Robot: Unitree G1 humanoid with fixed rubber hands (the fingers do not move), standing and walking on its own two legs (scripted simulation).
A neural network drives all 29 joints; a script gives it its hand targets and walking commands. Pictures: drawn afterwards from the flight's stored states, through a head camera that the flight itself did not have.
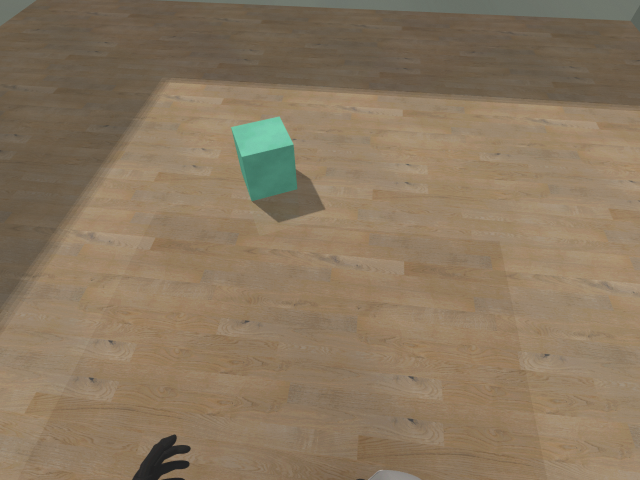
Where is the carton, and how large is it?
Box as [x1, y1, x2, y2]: [231, 116, 296, 200]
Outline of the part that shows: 279,116 231,127 241,171 251,200 296,188 293,144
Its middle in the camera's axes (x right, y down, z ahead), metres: -0.25 -0.33 +1.66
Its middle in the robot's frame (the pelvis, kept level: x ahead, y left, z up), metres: +1.38 +0.21 -0.64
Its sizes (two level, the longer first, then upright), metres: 0.210 0.200 0.250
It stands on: the floor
